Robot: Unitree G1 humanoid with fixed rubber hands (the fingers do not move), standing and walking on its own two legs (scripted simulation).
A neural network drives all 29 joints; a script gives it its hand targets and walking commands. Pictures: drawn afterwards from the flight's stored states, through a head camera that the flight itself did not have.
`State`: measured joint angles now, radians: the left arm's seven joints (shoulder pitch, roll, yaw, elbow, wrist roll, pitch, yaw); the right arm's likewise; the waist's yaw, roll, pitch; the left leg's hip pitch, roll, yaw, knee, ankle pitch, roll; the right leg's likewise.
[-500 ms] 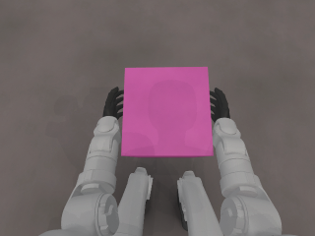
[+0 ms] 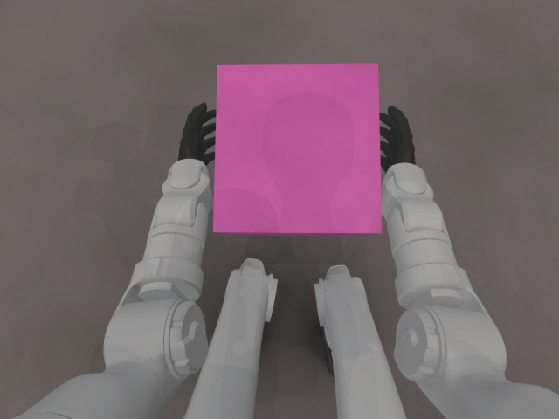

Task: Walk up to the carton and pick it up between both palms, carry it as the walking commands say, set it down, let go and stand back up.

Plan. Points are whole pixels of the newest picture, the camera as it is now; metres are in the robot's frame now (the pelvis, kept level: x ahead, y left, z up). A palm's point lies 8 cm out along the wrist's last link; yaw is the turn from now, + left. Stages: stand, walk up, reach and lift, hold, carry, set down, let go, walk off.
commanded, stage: set down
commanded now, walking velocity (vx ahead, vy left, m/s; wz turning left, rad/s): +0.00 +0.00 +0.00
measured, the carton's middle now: (295, 170) +0.45 +0.02 -0.16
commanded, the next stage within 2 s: none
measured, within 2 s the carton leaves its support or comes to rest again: rests again in 1.90 s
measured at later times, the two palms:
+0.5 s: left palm (207, 163) +0.45 +0.17 -0.18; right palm (377, 166) +0.47 -0.12 -0.18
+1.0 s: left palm (215, 165) +0.48 +0.17 -0.27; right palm (362, 167) +0.49 -0.12 -0.27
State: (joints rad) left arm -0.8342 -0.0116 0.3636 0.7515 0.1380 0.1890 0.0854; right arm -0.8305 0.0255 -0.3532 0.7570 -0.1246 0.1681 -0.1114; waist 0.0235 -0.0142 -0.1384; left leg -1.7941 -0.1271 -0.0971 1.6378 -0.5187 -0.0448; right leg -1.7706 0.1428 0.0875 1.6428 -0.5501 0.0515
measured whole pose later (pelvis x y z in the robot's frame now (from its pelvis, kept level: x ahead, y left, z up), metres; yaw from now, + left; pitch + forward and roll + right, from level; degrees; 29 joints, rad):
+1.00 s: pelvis -0.02 +0.00 -0.13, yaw -1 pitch +43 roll -1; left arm -1.19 0.12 0.35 0.84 0.08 0.22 0.11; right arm -1.19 -0.09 -0.34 0.86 -0.06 0.19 -0.14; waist 0.03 -0.02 0.08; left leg -2.24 -0.17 -0.08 2.03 -0.53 -0.08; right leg -2.22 0.19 0.07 2.04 -0.57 0.10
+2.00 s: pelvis -0.02 +0.00 -0.16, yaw -1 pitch +40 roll +0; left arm -1.24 0.17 0.33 0.94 0.06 0.17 0.10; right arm -1.26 -0.12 -0.30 0.96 -0.04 0.15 -0.17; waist 0.04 -0.03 0.19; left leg -2.26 -0.12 -0.05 2.15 -0.58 -0.07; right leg -2.25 0.18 0.05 2.16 -0.61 0.07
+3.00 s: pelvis -0.03 +0.00 -0.17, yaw -1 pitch +37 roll +0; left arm -1.33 0.22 0.29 1.10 0.02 0.05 0.06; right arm -1.34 -0.19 -0.24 1.09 0.00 0.07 -0.12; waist 0.04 -0.03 0.27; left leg -2.25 -0.09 -0.03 2.16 -0.55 -0.05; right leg -2.24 0.14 0.03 2.18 -0.58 0.05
